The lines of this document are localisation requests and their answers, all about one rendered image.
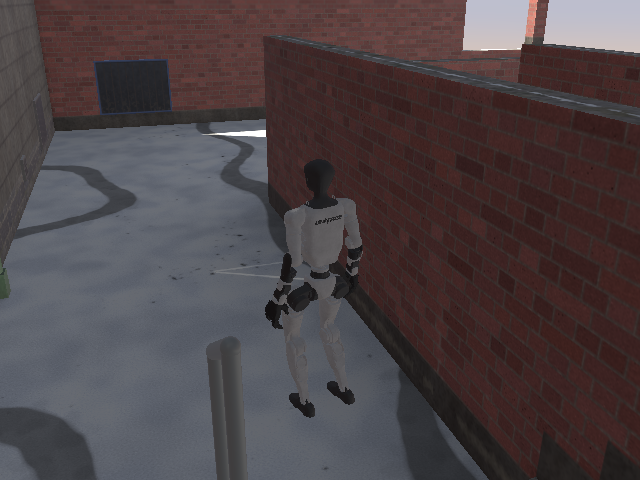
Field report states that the left robot forearm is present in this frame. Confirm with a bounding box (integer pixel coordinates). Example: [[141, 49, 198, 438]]
[[272, 253, 297, 305]]

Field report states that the right robot hand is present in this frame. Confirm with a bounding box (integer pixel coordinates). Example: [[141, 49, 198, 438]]
[[342, 271, 359, 298]]

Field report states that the robot right shin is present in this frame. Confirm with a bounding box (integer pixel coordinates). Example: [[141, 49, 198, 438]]
[[322, 325, 349, 392]]

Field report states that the robot right upper arm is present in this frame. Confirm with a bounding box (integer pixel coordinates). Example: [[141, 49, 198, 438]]
[[336, 198, 362, 249]]

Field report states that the robot left foot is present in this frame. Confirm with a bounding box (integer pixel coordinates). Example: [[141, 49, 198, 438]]
[[289, 393, 315, 418]]

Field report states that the left robot hand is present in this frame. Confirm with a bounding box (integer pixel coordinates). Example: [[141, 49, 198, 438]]
[[265, 300, 289, 329]]

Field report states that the right robot forearm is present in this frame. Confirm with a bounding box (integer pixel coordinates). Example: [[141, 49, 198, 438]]
[[346, 236, 363, 276]]

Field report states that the robot left upper arm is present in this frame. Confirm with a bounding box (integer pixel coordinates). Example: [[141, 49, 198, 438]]
[[284, 207, 306, 267]]

